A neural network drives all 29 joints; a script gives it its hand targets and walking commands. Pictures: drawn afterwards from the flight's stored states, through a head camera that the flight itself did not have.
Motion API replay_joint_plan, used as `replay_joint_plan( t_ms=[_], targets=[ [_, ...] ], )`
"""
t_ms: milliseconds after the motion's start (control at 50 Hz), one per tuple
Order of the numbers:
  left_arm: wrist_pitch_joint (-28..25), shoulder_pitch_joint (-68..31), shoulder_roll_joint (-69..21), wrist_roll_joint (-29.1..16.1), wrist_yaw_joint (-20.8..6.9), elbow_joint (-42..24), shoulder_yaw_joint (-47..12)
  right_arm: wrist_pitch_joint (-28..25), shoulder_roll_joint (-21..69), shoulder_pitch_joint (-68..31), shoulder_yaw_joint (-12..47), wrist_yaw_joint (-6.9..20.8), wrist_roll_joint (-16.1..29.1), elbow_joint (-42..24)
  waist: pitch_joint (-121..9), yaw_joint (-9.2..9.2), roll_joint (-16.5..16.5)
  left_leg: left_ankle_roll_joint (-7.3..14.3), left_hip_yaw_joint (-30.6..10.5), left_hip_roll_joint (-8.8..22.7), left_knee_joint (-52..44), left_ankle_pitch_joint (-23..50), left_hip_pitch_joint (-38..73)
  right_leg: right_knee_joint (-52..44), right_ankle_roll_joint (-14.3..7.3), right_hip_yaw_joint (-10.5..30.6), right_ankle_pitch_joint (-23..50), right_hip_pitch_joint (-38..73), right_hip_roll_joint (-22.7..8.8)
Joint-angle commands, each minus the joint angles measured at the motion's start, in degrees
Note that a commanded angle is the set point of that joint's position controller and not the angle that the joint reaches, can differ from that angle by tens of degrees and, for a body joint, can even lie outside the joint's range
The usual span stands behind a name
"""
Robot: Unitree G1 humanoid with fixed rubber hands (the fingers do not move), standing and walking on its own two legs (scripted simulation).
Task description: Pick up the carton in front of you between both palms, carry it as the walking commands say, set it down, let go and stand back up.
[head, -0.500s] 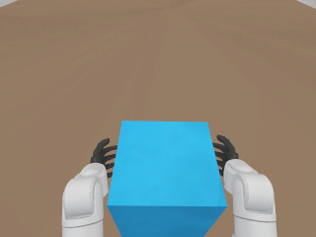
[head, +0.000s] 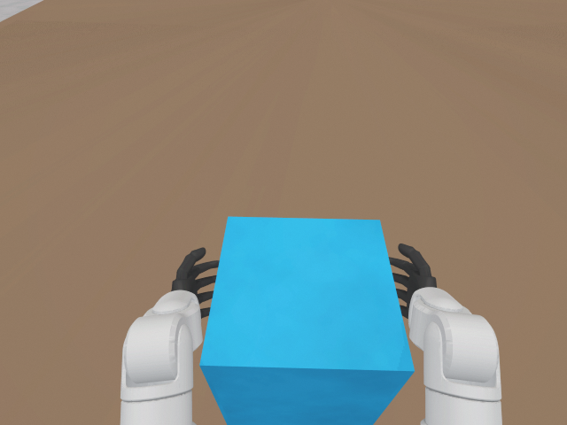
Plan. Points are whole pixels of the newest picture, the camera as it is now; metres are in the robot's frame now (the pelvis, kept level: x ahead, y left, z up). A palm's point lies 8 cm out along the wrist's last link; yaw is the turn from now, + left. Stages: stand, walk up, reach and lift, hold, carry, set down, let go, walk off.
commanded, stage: carry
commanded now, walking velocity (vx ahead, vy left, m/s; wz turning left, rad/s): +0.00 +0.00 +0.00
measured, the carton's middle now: (300, 328) +0.27 +0.00 +0.01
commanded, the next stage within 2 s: hold in 1.84 s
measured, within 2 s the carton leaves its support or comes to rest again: neither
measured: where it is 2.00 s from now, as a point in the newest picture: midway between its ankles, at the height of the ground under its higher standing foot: outside the picture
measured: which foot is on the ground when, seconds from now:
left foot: down 0.00-1.00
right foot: down 0.00-1.00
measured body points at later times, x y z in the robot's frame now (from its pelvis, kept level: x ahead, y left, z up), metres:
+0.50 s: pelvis +0.01 +0.02 +0.00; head -0.01 +0.02 +0.45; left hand +0.28 +0.18 +0.08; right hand +0.29 -0.12 +0.08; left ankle -0.12 +0.11 -0.73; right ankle +0.04 -0.10 -0.73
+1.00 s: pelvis -0.04 +0.02 +0.00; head -0.07 +0.02 +0.45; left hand +0.22 +0.18 +0.05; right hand +0.23 -0.12 +0.05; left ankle -0.12 +0.11 -0.73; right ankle +0.04 -0.10 -0.73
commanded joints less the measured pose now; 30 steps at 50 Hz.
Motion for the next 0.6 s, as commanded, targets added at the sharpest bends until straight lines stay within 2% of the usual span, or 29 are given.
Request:
replay_joint_plan(
  t_ms=[0,40,120,160,220,260,300,340,380,420,500,520,580],
  targets=[
    [-0.4,-24.9,-53.1,-23.6,-14.3,-6.2,-40.0,-0.3,52.4,-25.0,42.8,13.9,24.6,-4.4,-21.0,0.00,-4.9,-0.6,-1.6,2.7,1.9,30.8,-0.9,3.7,-1.4,9.1,48.2,21.5,-9.0],
    [-0.3,-23.8,-52.7,-23.2,-14.1,-6.4,-40.3,-0.4,52.1,-22.7,42.1,13.8,24.0,-3.6,-21.6,-0.06,-3.7,-0.7,-1.4,2.8,3.5,34.2,-1.5,4.7,-1.6,8.2,49.9,21.4,-8.5],
    [-0.2,-24.4,-52.8,-23.3,-14.2,-7.1,-41.1,-0.5,52.5,-22.3,41.8,14.0,23.7,-3.8,-19.1,-0.12,-4.5,-0.9,-1.2,1.9,-0.6,28.9,-3.1,4.5,-1.8,8.3,50.7,21.1,-8.4],
    [-0.2,-24.4,-52.5,-23.4,-14.2,-7.2,-41.4,-0.4,52.2,-22.3,41.7,14.1,23.7,-3.6,-17.7,0.02,-3.0,-0.6,-1.3,2.6,-1.2,35.7,0.0,4.9,-1.0,7.4,44.3,17.4,-7.4],
    [0.0,-24.1,-51.8,-23.4,-14.2,-7.2,-41.4,-0.4,51.6,-21.5,41.2,14.3,23.6,-3.3,-16.4,-0.01,1.3,0.0,-1.3,5.0,2.4,52.1,5.3,5.6,0.7,4.5,30.5,10.0,-5.0],
    [0.1,-24.8,-51.7,-23.5,-14.3,-7.4,-41.5,-0.5,51.6,-21.9,41.0,14.3,23.5,-3.4,-15.0,-0.11,2.2,0.3,-1.0,5.5,3.5,55.6,4.7,4.5,1.4,3.4,26.0,9.4,-3.9],
    [0.2,-25.5,-51.8,-23.8,-14.5,-7.4,-41.7,-0.5,51.5,-22.5,40.9,14.3,23.4,-3.6,-14.7,-0.13,1.0,0.1,-0.5,5.0,4.4,52.5,1.7,4.5,1.0,3.9,30.2,12.5,-4.5],
    [0.4,-25.6,-51.7,-23.9,-14.6,-7.2,-41.6,-0.4,51.5,-22.7,41.0,14.3,23.4,-3.5,-15.3,-0.16,-1.1,-0.3,-0.3,4.1,4.3,43.8,-1.3,4.8,0.0,5.4,38.0,15.8,-6.3],
    [0.5,-25.6,-51.8,-23.7,-14.7,-6.6,-41.5,-0.2,51.4,-23.1,41.2,14.3,23.6,-3.4,-14.9,-0.24,-2.7,-0.4,-0.8,3.7,1.8,35.5,-1.9,4.6,-0.6,6.5,40.7,16.2,-7.6],
    [0.6,-25.0,-51.5,-23.4,-14.7,-5.7,-41.1,0.1,51.1,-23.4,41.4,14.4,23.7,-2.8,-13.7,-0.13,-2.7,0.0,-1.0,4.3,0.4,36.9,0.1,4.8,0.0,6.3,34.8,13.5,-7.3],
    [0.7,-24.3,-51.2,-22.9,-14.5,-4.3,-40.6,0.2,50.9,-22.9,41.1,14.5,23.5,-1.4,-12.6,-0.23,0.5,1.0,-1.0,6.6,2.1,48.2,2.3,6.1,1.3,4.9,22.3,8.6,-5.9],
    [0.6,-25.0,-51.4,-23.0,-14.6,-4.5,-40.7,0.1,51.1,-23.3,41.1,14.5,23.6,-1.7,-12.4,-0.28,0.9,1.2,-0.9,6.8,2.3,48.1,1.8,6.2,1.3,4.9,20.4,8.4,-5.9],
    [0.4,-26.7,-52.5,-23.6,-14.8,-5.6,-41.2,-0.3,52.5,-24.5,41.4,14.7,23.9,-2.4,-11.9,-0.33,0.1,1.8,-0.2,5.7,2.2,37.5,-1.5,5.1,0.9,5.5,20.8,10.2,-6.6]
  ],
)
